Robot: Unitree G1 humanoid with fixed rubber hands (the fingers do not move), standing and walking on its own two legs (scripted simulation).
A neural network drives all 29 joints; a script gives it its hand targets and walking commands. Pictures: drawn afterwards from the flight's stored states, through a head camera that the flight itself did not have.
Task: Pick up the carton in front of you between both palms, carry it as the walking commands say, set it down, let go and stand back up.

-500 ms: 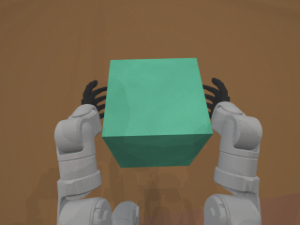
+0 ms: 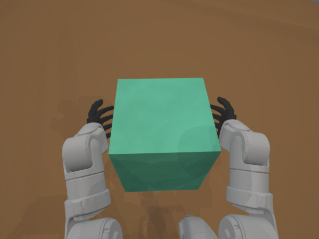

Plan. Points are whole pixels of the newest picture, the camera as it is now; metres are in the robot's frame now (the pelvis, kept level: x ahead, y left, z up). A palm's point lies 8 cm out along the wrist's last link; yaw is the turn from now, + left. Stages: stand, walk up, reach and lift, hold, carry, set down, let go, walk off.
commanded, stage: carry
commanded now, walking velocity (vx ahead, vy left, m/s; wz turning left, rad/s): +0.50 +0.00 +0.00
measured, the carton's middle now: (161, 139) +0.35 -0.02 +0.03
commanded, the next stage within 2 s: none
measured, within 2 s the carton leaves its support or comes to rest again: neither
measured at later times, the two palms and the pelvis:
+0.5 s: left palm (110, 69) +0.56 +0.12 +0.10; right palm (205, 63) +0.59 -0.18 +0.09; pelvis +0.32 -0.05 +0.01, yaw +3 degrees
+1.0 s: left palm (102, 20) +0.87 +0.17 +0.10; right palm (178, 19) +0.86 -0.13 +0.11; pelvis +0.63 +0.02 +0.01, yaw +0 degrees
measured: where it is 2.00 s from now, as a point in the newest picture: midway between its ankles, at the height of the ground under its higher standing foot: (145, 98)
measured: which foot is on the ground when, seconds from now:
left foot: down 0.00-0.28, up 0.30-0.72, down 0.74-1.00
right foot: up 0.00-0.24, down 0.26-0.78, up 0.80-1.00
